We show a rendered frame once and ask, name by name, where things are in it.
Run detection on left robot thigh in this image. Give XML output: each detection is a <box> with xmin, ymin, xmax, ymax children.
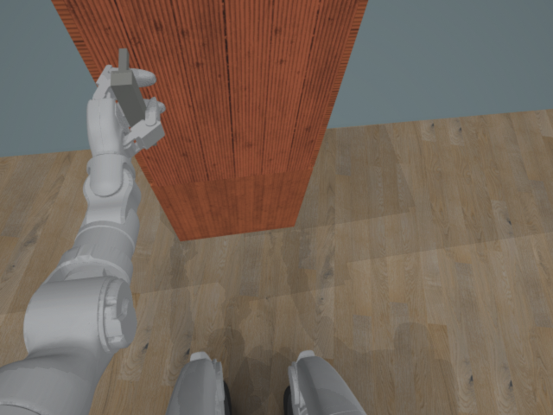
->
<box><xmin>165</xmin><ymin>358</ymin><xmax>225</xmax><ymax>415</ymax></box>

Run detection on handle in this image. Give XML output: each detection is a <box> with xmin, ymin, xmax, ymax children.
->
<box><xmin>111</xmin><ymin>48</ymin><xmax>157</xmax><ymax>146</ymax></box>

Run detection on robot left upper arm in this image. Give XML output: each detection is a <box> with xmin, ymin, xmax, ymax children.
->
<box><xmin>0</xmin><ymin>276</ymin><xmax>137</xmax><ymax>415</ymax></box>

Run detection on robot thigh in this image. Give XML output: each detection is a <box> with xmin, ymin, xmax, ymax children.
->
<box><xmin>288</xmin><ymin>356</ymin><xmax>366</xmax><ymax>415</ymax></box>
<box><xmin>165</xmin><ymin>358</ymin><xmax>225</xmax><ymax>415</ymax></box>

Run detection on right robot thigh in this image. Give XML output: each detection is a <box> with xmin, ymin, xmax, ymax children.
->
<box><xmin>288</xmin><ymin>356</ymin><xmax>366</xmax><ymax>415</ymax></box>

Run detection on cupboard door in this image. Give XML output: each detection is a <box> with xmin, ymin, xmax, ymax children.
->
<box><xmin>63</xmin><ymin>0</ymin><xmax>359</xmax><ymax>187</ymax></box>

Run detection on left robot forearm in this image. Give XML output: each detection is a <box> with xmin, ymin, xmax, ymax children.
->
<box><xmin>23</xmin><ymin>154</ymin><xmax>142</xmax><ymax>352</ymax></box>

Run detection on robot left hand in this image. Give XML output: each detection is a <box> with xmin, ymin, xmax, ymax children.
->
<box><xmin>86</xmin><ymin>65</ymin><xmax>166</xmax><ymax>162</ymax></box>

